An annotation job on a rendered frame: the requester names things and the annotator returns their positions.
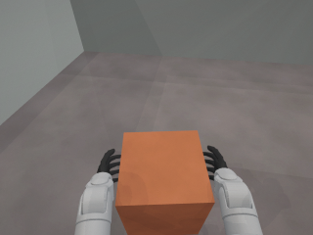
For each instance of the robot right forearm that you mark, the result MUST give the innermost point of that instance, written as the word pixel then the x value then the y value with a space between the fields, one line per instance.
pixel 236 204

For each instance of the carton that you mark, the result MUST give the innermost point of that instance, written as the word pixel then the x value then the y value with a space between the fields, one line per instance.
pixel 163 186

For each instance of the right robot hand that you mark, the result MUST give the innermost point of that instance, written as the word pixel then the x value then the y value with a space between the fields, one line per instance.
pixel 217 160

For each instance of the robot left forearm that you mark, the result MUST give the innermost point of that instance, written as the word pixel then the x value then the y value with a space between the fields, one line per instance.
pixel 94 215

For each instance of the left robot hand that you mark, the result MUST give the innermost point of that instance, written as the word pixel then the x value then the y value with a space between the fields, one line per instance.
pixel 105 165

